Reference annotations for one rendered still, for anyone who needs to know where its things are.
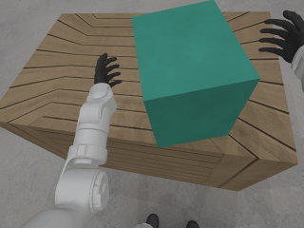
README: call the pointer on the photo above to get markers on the robot left upper arm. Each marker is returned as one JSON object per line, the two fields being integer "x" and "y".
{"x": 80, "y": 194}

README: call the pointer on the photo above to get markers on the pedestal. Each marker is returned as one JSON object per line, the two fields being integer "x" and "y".
{"x": 43, "y": 105}

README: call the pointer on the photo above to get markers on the robot left hand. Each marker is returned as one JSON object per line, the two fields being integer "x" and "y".
{"x": 101, "y": 71}

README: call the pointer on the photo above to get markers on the robot right hand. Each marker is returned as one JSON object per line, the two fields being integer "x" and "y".
{"x": 293, "y": 35}

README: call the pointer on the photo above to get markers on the carton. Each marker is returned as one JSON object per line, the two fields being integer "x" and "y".
{"x": 195, "y": 76}

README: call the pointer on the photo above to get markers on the robot left foot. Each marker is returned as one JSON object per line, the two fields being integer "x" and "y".
{"x": 153, "y": 220}

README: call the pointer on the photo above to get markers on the robot right forearm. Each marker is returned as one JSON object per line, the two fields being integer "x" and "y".
{"x": 298, "y": 65}

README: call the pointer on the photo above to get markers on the robot left forearm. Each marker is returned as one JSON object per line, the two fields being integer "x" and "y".
{"x": 89, "y": 146}

